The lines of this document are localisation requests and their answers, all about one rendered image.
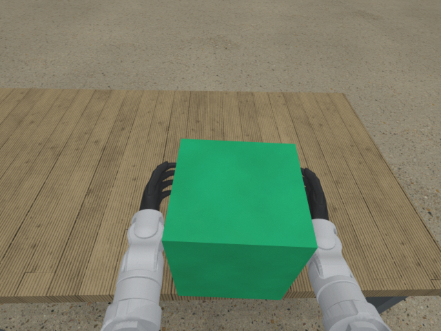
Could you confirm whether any table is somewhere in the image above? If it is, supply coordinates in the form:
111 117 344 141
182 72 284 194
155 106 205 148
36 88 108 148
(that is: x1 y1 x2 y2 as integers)
0 88 441 331

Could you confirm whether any left robot forearm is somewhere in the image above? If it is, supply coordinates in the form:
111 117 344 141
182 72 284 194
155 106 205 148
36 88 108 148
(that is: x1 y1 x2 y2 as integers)
101 209 164 331

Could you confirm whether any robot left hand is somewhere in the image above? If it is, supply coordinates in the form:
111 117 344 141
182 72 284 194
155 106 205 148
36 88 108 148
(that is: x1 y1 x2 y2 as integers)
139 161 176 211

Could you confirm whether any right robot forearm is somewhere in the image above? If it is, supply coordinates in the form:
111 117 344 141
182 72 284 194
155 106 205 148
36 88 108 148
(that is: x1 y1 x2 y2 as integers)
307 219 392 331

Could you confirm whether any robot right hand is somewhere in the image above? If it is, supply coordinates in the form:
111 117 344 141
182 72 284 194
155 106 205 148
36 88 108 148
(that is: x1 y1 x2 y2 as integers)
300 168 329 221

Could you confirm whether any carton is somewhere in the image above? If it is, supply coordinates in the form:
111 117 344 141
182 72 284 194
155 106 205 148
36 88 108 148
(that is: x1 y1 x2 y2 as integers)
162 139 318 300

